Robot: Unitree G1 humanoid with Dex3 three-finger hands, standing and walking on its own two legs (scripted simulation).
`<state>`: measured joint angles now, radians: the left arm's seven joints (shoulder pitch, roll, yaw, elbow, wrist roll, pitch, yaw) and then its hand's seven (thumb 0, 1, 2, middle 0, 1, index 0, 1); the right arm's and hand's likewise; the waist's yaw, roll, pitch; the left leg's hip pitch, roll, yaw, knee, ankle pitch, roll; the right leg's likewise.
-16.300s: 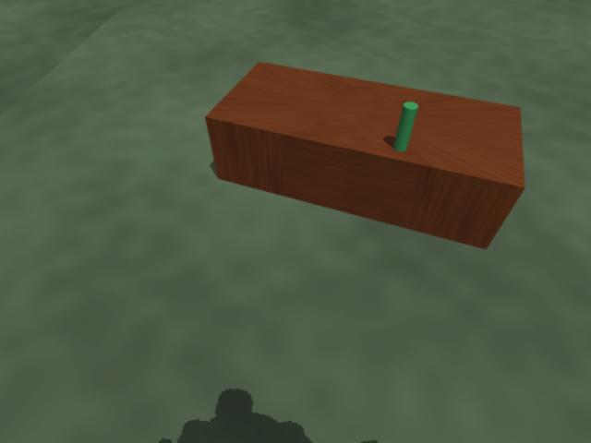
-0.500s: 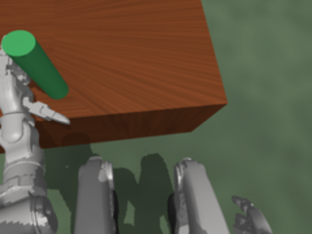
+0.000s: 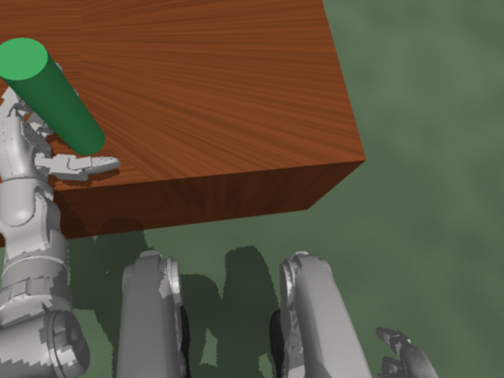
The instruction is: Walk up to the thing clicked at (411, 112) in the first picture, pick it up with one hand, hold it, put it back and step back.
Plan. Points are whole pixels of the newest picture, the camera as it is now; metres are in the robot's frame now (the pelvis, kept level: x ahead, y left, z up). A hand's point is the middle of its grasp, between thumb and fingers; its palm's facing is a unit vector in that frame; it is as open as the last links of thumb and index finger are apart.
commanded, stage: close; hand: left
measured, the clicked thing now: (61, 108) +0.49 +0.27 +0.01
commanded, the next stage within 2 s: settle in 0.36 s
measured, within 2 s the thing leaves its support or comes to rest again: leaves its support in 0.84 s
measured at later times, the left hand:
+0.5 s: hand (74, 127) +0.47 +0.26 -0.02, palm faces +0.23 -0.97 -0.01, open 7.6 cm
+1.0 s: hand (56, 109) +0.47 +0.26 +0.03, palm faces +0.23 -0.97 -0.03, open 7.4 cm
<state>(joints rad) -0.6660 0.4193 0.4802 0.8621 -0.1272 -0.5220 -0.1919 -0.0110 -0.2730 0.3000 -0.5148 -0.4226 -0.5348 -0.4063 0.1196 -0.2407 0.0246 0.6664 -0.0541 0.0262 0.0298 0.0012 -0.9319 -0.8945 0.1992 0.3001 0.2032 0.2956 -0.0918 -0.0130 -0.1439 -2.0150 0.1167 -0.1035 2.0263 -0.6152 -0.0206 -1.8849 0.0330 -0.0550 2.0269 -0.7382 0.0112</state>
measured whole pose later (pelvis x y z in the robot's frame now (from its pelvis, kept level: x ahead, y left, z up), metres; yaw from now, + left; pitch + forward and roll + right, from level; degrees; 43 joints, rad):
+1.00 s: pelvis +0.00 +0.00 +0.03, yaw +0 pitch +34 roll -5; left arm -0.66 0.43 0.46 0.77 -0.12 -0.42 -0.16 -0.01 -0.07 1.04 -0.84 -1.11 -0.89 -1.11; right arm 0.13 -0.23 0.02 0.67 -0.04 0.03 0.01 0.00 -0.91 -0.89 0.20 0.30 0.20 0.30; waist -0.10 0.00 -0.15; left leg -1.92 0.12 -0.10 1.93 -0.61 -0.02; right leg -1.79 0.03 -0.06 1.93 -0.72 0.01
